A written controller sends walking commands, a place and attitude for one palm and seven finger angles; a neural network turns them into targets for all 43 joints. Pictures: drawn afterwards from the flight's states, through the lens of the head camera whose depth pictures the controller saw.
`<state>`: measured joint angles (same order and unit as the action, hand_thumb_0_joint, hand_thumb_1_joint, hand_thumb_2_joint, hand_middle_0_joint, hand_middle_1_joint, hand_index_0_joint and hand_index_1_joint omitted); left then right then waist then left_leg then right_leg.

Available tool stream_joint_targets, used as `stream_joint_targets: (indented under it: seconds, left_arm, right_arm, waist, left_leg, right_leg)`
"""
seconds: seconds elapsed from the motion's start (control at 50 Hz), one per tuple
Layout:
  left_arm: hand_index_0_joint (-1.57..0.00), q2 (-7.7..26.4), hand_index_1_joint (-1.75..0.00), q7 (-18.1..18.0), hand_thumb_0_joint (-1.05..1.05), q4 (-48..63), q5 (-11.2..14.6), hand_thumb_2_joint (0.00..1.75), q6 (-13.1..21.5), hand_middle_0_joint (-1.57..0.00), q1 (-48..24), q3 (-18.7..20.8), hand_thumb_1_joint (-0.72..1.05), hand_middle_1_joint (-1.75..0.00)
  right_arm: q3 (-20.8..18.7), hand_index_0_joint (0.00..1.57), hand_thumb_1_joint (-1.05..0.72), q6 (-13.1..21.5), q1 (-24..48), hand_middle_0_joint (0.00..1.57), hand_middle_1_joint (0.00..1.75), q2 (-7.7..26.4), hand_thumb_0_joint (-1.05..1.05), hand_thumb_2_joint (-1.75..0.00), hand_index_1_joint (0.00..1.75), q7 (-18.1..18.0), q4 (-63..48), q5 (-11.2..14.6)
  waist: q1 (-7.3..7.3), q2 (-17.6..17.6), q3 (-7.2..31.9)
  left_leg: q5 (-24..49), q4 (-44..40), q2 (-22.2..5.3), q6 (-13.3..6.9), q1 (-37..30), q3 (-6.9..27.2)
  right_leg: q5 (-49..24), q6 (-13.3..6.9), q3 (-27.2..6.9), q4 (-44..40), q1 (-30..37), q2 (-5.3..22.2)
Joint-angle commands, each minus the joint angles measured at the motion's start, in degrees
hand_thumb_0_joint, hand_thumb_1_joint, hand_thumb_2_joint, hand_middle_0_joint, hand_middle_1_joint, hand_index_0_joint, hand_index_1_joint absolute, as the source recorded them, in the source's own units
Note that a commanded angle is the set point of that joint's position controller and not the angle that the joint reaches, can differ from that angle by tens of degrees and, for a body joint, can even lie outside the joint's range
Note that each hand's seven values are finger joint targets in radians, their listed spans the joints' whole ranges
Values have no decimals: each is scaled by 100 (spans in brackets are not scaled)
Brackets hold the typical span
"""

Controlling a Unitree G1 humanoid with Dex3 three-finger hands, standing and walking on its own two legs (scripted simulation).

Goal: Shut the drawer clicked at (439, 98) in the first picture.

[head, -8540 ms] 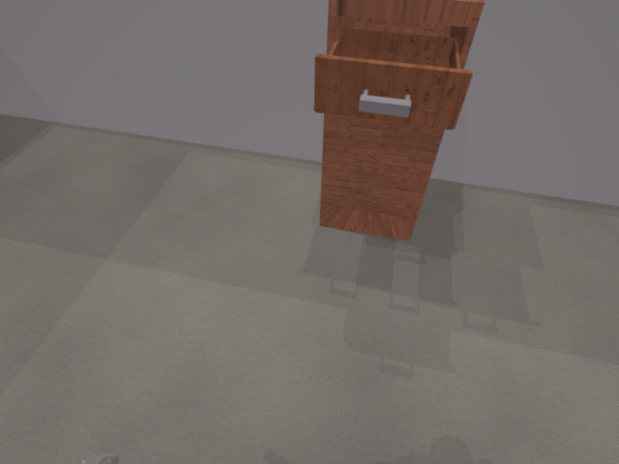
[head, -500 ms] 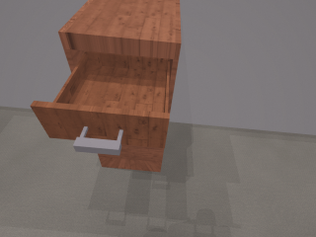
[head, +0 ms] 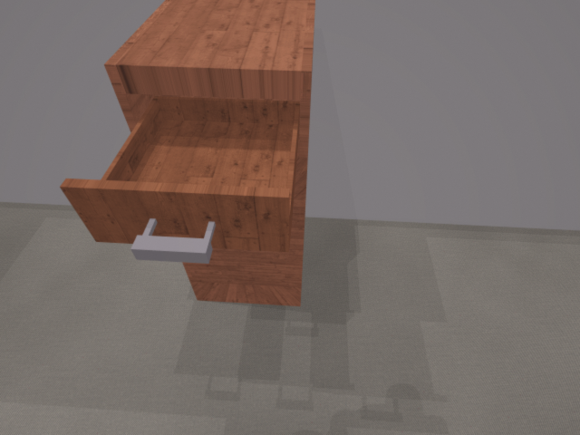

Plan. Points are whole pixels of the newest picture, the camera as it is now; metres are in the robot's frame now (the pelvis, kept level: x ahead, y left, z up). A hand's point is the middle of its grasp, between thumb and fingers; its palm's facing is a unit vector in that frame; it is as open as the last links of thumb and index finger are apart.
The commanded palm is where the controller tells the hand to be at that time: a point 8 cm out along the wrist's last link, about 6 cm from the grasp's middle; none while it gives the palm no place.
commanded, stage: come to a stop and stand still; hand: left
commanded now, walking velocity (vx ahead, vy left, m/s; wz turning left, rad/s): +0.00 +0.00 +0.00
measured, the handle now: (177, 237) +0.39 +0.23 +0.03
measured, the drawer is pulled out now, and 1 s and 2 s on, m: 0.28 0.28 0.28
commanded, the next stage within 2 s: look again from close up in 0.50 s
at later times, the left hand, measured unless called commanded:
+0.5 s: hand out of the picture -0.03 +0.19 -0.18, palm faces +0.04 -0.99 -0.16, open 7.4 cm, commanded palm none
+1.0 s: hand out of the picture -0.01 +0.19 -0.17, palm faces +0.01 -0.97 -0.24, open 7.4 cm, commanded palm none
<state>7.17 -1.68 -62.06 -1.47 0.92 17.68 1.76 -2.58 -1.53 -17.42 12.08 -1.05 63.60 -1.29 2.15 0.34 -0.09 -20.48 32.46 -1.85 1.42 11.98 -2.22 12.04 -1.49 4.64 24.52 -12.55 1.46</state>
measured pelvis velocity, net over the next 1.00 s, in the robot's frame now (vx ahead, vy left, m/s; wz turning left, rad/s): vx -0.01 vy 0.01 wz -0.02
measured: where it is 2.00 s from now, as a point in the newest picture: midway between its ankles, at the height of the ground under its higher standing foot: outside the picture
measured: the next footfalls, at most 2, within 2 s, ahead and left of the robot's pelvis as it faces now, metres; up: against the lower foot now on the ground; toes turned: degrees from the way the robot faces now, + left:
left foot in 0.04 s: +0.00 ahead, +0.14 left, +0.00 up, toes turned +3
left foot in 1.80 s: +0.10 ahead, +0.13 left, +0.00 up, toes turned +6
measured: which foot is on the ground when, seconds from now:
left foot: up 0.00-0.02, down 0.04-1.00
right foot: down 0.00-1.00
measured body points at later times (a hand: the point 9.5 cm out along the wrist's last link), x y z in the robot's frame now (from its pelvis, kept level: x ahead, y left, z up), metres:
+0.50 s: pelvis -0.01 +0.03 +0.00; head -0.02 +0.04 +0.45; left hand -0.03 +0.24 -0.17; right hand -0.05 -0.16 -0.16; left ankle -0.04 +0.13 -0.74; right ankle +0.01 -0.10 -0.74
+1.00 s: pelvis -0.01 +0.01 -0.01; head -0.02 -0.01 +0.44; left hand -0.01 +0.24 -0.15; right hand -0.01 -0.20 -0.18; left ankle -0.04 +0.13 -0.74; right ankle +0.01 -0.10 -0.74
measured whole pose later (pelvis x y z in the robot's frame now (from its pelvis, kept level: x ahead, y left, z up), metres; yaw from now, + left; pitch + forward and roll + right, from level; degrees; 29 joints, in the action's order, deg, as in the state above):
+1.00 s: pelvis -0.01 +0.01 -0.01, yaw -1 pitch -2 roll +1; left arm 7.9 -2.0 -64.2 -0.7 1.2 17.0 -0.7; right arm 1.3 1.7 -18.3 9.2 -1.5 62.3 -1.1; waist 0.1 2.5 -0.4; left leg -17.2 25.9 -0.8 0.3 6.8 -4.1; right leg 13.9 -0.1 2.9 29.6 -13.8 2.6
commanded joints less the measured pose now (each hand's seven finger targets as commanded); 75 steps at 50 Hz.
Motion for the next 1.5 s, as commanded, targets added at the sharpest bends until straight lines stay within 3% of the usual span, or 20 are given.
stream_joint_targets:
  seconds: [0.0,0.02,0.04,0.06,0.08,0.26,0.36,0.56,0.58,0.6,0.62,0.64,0.76,1.18,1.22,1.28,1.34,1.38,1.42,1.48]
  left_arm:
    - [-20,781,-30,-50,0,30,109,90,45,-20,191,149,90,-30]
    - [-20,644,-30,-36,0,-4,111,90,39,-20,214,103,90,-30]
    - [-20,552,-30,-32,0,-2,84,90,23,-20,218,77,90,-30]
    - [-20,530,-30,-36,0,-64,88,90,-18,-20,50,40,90,-30]
    - [-20,545,-30,-30,0,-90,94,90,-31,-20,17,26,90,-30]
    - [-20,448,-30,-51,0,-351,68,90,-85,-20,285,-78,90,-30]
    - [-20,370,-30,-69,0,-335,60,90,-69,-20,395,-86,90,-30]
    - [-20,299,-30,-92,0,-362,64,90,-7,-20,552,-94,90,-30]
    - [-20,592,-30,-294,0,-470,-7,90,127,-20,663,-172,90,-30]
    - [-20,689,-30,-233,0,-272,40,90,147,-20,638,-120,90,-30]
    - [-20,675,-30,-172,0,-203,43,90,131,-20,488,-160,90,-30]
    - [-20,640,-30,-138,0,-158,34,90,120,-20,475,-148,90,-30]
    - [-20,493,-30,-47,0,-91,63,90,86,-20,334,-208,90,-30]
    - [-20,779,-30,-35,0,-39,105,90,117,-20,82,-100,90,-30]
    - [-20,795,-30,-24,0,-54,91,90,112,-20,146,-79,90,-30]
    - [-20,897,-30,6,0,9,54,90,57,-20,179,-7,90,-30]
    - [-20,962,-30,16,0,91,38,90,32,-20,254,80,90,-30]
    - [-20,943,-30,21,0,151,42,90,44,-20,207,117,90,-30]
    - [-20,858,-30,52,0,190,48,90,48,-20,147,132,90,-30]
    - [-20,567,-30,99,0,256,25,90,87,-20,64,97,90,-30]
  right_arm:
    - [66,20,-90,253,-406,20,30,53,0,-90,30,-66,-105,43]
    - [64,20,-90,284,-427,20,30,173,0,-90,30,-89,-67,33]
    - [49,20,-90,276,-436,20,30,272,0,-90,30,-108,-56,40]
    - [78,20,-90,295,-330,20,30,213,0,-90,30,-110,0,58]
    - [105,20,-90,297,-285,20,30,188,0,-90,30,-122,15,71]
    - [138,20,-90,278,-402,20,30,14,0,-90,30,-153,144,89]
    - [121,20,-90,293,-530,20,30,-72,0,-90,30,-142,163,92]
    - [132,20,-90,323,-663,20,30,-199,0,-90,30,-154,190,104]
    - [196,20,-90,410,-48,20,30,169,0,-90,30,-45,-280,129]
    - [186,20,-90,369,-387,20,30,-100,0,-90,30,-43,-389,64]
    - [212,20,-90,373,-539,20,30,-82,0,-90,30,-28,-380,52]
    - [208,20,-90,400,-596,20,30,-53,0,-90,30,-16,-404,19]
    - [253,20,-90,363,-609,20,30,64,0,-90,30,-42,-470,66]
    - [298,20,-90,309,-477,20,30,45,0,-90,30,-46,-29,41]
    - [293,20,-90,275,-519,20,30,29,0,-90,30,-38,16,20]
    - [280,20,-90,210,-552,20,30,-19,0,-90,30,3,-4,-9]
    - [241,20,-90,191,-637,20,30,-98,0,-90,30,17,-27,-17]
    - [242,20,-90,235,-803,20,30,-131,0,-90,30,21,1,-19]
    - [245,20,-90,302,-963,20,30,-147,0,-90,30,18,37,-22]
    - [199,20,-90,405,-1153,20,30,120,0,-90,30,-21,100,-9]
  waist:
    - [-134,-243,111]
    - [-86,89,166]
    - [-65,10,148]
    - [-93,477,10]
    - [-75,584,-122]
    - [-64,157,-768]
    - [-82,45,-709]
    - [-148,41,-597]
    - [-48,89,-730]
    - [-225,444,-219]
    - [-264,472,-236]
    - [-246,806,-80]
    - [-264,-37,-709]
    - [-226,-152,-388]
    - [-202,-170,-318]
    - [-169,-379,-714]
    - [-197,-653,-836]
    - [-249,-429,-784]
    - [-281,-111,-763]
    - [-286,957,-682]
  left_leg:
    - [1278,-1340,-254,-126,-713,209]
    - [1916,-1162,-547,-238,-822,394]
    - [1983,-1066,-774,-304,-654,483]
    - [1913,-1348,-717,-326,-419,501]
    - [1933,-1469,-713,-331,-240,501]
    - [796,-1865,-576,-295,218,512]
    - [634,-1921,-551,-315,215,516]
    - [1004,-1718,-483,-286,-44,341]
    - [2166,-613,-585,-155,428,90]
    - [649,-866,-225,-135,313,209]
    - [390,-1040,-301,-187,406,324]
    - [715,-1053,-405,-239,392,372]
    - [517,-1300,-389,-355,529,445]
    - [1043,-1263,-319,-200,-34,153]
    - [465,-1124,-235,-197,-16,52]
    - [-235,-763,-66,-207,329,-103]
    - [-310,-324,1,-231,305,-232]
    - [-215,-354,-14,-254,166,-219]
    - [-107,-729,-52,-291,22,-107]
    - [450,-1273,-675,-552,-77,515]
  right_leg:
    - [-812,-299,-931,-334,47,911]
    - [-800,-137,-664,-208,-74,654]
    - [-533,-45,-524,-216,-16,521]
    - [-493,61,-356,-165,96,479]
    - [-543,103,-299,-126,240,440]
    - [-441,157,-391,-315,235,451]
    - [-460,173,-396,-292,204,452]
    - [-621,127,-518,-375,91,484]
    - [-1834,36,-632,-12,40,697]
    - [-619,-66,-796,-28,185,739]
    - [318,-105,-698,85,-21,582]
    - [125,-107,-564,230,20,483]
    - [81,-73,-612,47,-163,397]
    - [-669,-116,-724,-294,240,555]
    - [149,-178,-826,-378,246,586]
    - [1826,-325,-1157,-767,-117,700]
    - [2496,-512,-1484,-1138,-472,928]
    - [2407,-551,-1429,-999,-620,929]
    - [2042,-485,-1096,-520,-668,685]
    - [1048,-277,-214,710,-582,103]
